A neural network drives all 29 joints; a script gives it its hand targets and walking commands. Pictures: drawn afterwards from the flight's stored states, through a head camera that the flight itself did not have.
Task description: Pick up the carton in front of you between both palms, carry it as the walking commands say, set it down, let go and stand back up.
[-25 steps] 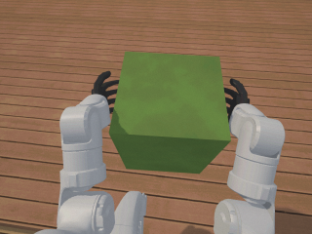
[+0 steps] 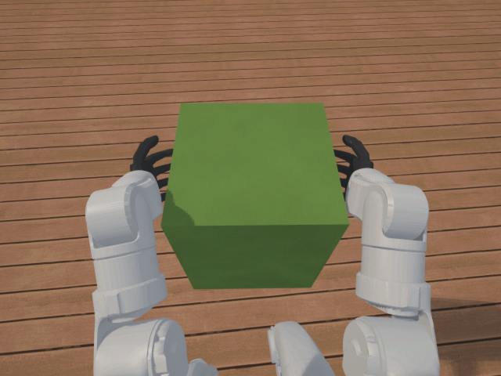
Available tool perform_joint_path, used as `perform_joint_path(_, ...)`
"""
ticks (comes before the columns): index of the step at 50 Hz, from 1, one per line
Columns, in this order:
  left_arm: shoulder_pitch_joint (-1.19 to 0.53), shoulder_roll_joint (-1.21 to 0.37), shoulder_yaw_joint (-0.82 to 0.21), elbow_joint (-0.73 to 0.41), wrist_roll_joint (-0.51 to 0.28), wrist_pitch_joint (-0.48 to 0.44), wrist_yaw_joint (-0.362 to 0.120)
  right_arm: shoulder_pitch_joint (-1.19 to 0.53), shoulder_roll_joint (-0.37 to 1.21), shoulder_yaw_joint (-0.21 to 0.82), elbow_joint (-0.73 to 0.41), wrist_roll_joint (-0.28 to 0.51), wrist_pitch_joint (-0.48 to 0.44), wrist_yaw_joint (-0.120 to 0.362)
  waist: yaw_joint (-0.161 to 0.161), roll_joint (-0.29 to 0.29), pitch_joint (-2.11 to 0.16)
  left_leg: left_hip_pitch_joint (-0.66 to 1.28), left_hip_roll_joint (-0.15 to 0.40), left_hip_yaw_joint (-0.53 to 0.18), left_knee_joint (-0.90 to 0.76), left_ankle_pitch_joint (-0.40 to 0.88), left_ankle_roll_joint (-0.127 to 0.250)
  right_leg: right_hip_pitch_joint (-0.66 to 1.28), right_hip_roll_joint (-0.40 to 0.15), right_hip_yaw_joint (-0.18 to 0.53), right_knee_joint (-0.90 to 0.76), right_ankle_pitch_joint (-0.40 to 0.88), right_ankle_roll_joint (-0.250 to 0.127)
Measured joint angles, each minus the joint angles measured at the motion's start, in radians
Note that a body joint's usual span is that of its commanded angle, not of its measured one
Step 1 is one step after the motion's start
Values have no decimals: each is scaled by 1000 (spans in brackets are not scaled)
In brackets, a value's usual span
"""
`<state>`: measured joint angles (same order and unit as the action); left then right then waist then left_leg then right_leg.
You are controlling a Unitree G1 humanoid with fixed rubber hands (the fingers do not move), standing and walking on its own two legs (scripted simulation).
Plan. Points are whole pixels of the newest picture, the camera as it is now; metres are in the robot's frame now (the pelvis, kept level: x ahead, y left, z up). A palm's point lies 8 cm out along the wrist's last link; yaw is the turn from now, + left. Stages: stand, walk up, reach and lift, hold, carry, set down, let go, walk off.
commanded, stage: carry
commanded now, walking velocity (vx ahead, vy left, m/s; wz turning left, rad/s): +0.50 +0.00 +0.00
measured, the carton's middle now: (252, 204) +0.37 -0.03 +0.05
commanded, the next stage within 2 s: none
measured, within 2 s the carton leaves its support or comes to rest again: neither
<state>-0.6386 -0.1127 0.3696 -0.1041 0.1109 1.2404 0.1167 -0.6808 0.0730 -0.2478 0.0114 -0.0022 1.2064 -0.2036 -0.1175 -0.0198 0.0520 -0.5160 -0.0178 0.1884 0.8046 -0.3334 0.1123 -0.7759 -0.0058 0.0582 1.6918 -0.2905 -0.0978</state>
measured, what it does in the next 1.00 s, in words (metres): climbs: right foot, then left foot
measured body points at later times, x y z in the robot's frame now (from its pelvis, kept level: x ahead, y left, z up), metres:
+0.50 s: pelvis +0.31 -0.06 +0.04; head +0.32 -0.07 +0.49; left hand +0.66 +0.12 +0.18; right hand +0.69 -0.19 +0.17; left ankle +0.23 +0.08 -0.61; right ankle +0.38 -0.12 -0.70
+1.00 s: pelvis +0.62 +0.00 +0.04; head +0.62 +0.01 +0.49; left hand +0.89 +0.16 +0.11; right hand +0.89 -0.14 +0.12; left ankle +0.65 +0.08 -0.70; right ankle +0.51 -0.11 -0.61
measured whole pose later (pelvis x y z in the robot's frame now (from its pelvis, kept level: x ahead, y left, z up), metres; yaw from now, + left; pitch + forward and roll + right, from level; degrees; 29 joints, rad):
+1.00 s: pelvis +0.62 +0.00 +0.04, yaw +0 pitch +5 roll +0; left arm -0.09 -0.13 0.10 -0.39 0.08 1.19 0.11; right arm -0.10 0.13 -0.07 -0.37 -0.07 1.18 -0.12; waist 0.00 -0.01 -0.11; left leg -0.34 0.02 0.20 0.41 -0.16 0.07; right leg -0.42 -0.04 -0.07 1.09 -0.38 0.00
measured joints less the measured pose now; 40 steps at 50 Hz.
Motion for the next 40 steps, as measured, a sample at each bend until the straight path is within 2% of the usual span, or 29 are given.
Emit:
perform_joint_path(5,15,19,-51,-66,-15,-11,2,4,11,-12,-75,-5,-7,12,48,-8,-43,157,12,-35,-187,10,-28,-125,-65,-68,-351,98,25)
perform_joint_path(9,-8,51,-78,-59,-46,17,13,-8,9,-19,-96,-18,23,18,75,-20,-105,275,13,-61,-299,-8,-53,-78,-85,-102,-701,208,40)
perform_joint_path(14,-63,88,-86,18,-75,64,32,-38,-4,-22,-56,-36,74,22,96,-21,-177,430,14,-79,-380,-79,-92,93,-63,-163,-1048,277,32)
perform_joint_path(16,-100,95,-86,70,-79,74,39,-55,-17,-31,-34,-39,94,23,108,-12,-188,466,29,-79,-326,-140,-109,200,-34,-199,-1160,279,28)
perform_joint_path(18,-131,88,-86,125,-74,66,44,-72,-40,-41,-6,-32,105,24,127,17,-187,406,63,-87,-106,-161,-113,241,-11,-220,-1138,218,17)
perform_joint_path(21,-134,69,-78,172,-61,64,52,-72,-50,-60,32,-27,115,25,149,21,-154,200,29,-163,304,-114,-104,264,-8,-214,-1097,136,0)
perform_joint_path(23,-105,56,-63,165,-57,63,53,-65,-32,-69,44,-42,115,25,144,24,-132,81,29,-170,399,-50,-94,307,-5,-209,-1142,135,5)
perform_joint_path(26,-57,31,-37,143,-46,34,44,-37,-1,-73,39,-63,87,25,129,32,-107,-51,62,-163,353,34,-104,379,4,-208,-1226,134,3)
perform_joint_path(32,92,-33,-35,71,-15,-61,6,102,41,-46,-17,-75,-5,42,106,35,-102,-150,120,-133,64,149,-154,537,14,-193,-1396,127,16)
perform_joint_path(36,233,-75,-73,-32,-1,-110,-1,239,70,-4,-112,-69,-54,67,100,37,-108,-134,114,-107,-104,215,-155,642,12,-181,-1455,81,36)
perform_joint_path(40,352,-46,-162,-149,-29,-115,-12,388,93,57,-260,-68,-75,70,106,33,-118,-69,82,-66,-262,283,-132,744,10,-179,-1464,-4,63)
